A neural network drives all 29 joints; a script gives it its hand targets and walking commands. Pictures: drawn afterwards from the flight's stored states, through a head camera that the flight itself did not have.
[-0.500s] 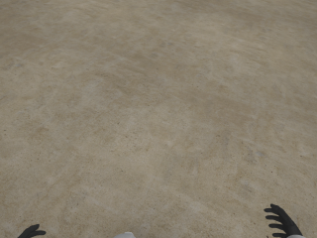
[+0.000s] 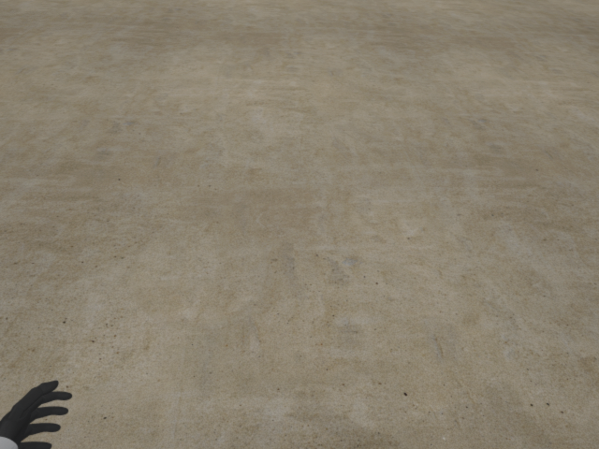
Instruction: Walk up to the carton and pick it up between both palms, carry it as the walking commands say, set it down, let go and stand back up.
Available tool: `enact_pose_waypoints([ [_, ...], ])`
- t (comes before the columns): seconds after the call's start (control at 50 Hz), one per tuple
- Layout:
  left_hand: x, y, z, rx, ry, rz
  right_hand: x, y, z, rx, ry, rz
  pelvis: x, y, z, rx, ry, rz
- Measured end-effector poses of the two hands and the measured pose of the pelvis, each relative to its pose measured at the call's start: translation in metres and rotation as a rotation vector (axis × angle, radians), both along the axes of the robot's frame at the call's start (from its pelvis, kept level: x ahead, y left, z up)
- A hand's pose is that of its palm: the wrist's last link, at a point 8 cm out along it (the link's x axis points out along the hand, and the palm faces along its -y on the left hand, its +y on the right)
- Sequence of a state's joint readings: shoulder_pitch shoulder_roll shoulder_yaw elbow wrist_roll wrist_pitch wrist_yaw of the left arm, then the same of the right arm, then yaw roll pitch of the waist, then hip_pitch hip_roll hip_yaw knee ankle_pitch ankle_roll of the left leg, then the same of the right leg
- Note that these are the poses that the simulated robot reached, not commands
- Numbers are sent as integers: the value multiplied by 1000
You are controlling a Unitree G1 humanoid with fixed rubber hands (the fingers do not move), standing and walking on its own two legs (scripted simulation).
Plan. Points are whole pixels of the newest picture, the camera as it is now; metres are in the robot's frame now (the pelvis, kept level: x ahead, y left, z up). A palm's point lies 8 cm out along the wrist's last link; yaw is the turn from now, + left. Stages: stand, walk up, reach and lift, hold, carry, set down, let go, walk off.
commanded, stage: walk up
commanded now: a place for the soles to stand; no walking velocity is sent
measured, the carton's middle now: out of the picture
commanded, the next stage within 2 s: none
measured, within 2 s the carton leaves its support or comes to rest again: neither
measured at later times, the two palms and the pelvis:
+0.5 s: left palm (215, 321) +0.37 +0.12 -0.10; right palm out of the picture +0.06 -0.47 -0.03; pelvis +0.12 -0.09 +0.00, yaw -26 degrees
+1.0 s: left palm (346, 234) +0.51 -0.12 -0.04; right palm out of the picture -0.02 -0.57 -0.10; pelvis +0.17 -0.25 +0.00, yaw -44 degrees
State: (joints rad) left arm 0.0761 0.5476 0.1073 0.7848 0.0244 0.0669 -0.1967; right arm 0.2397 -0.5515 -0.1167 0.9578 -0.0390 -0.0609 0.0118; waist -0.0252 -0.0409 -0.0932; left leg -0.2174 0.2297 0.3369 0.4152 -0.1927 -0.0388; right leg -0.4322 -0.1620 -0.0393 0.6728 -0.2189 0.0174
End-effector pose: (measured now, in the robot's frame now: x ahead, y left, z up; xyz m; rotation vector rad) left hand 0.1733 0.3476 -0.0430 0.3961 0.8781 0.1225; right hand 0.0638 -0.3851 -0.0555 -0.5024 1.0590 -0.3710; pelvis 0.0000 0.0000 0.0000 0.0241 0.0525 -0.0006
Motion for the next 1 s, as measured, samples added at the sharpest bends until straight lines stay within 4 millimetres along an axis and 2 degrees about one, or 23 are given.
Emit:
enact_pose_waypoints([
  [0.04,18,-21,-1,40,-11,-20,1,-25,-17,19,13,-34,9,-18,-10,14,5,-38],
  [0.08,24,-44,-3,53,26,-35,4,-35,-29,48,20,-64,15,-28,-9,1,10,-87],
  [0.14,22,-68,-7,59,117,-50,15,-33,-36,105,15,-78,27,-39,1,-5,15,-143],
  [0.2,20,-82,-15,56,204,-65,22,-26,-39,155,20,-100,38,-52,7,-14,17,-192],
  [0.26,31,-96,-30,31,245,-98,25,-26,-36,158,37,-123,53,-64,6,-41,3,-230],
  [0.32,58,-115,-49,-21,237,-139,26,-34,-26,119,35,-169,74,-73,2,-74,-15,-268],
  [0.38,106,-145,-70,-77,190,-206,20,-52,-15,31,3,-225,96,-81,-10,-96,-13,-293],
  [0.42,139,-175,-73,-107,168,-282,13,-62,-1,-15,-32,-278,103,-84,-8,-66,-21,-347],
  [0.48,180,-217,-63,-143,148,-424,1,-78,24,-75,-116,-360,113,-88,-1,-56,-40,-434],
  [0.56,228,-245,-41,-134,110,-531,-18,-89,41,-109,-170,-450,131,-100,8,-68,-57,-495],
  [0.64,272,-264,-16,-106,53,-564,-44,-97,38,-96,-142,-544,146,-117,13,-68,-54,-562],
  [0.74,310,-299,10,-59,17,-596,-72,-108,18,-41,-78,-638,159,-143,14,-57,-35,-610],
  [0.82,334,-346,20,-24,-14,-646,-87,-122,-4,21,-39,-680,162,-171,9,-22,-23,-642],
  [0.9,348,-406,16,18,-26,-711,-95,-151,-27,69,-47,-721,164,-207,-3,23,-22,-691],
  [0.96,347,-451,10,23,-29,-732,-93,-177,-43,106,-47,-738,168,-235,-8,5,-14,-720],
  [1.0,341,-471,6,22,-8,-736,-81,-189,-44,139,-52,-736,173,-252,-3,9,-2,-770],
])
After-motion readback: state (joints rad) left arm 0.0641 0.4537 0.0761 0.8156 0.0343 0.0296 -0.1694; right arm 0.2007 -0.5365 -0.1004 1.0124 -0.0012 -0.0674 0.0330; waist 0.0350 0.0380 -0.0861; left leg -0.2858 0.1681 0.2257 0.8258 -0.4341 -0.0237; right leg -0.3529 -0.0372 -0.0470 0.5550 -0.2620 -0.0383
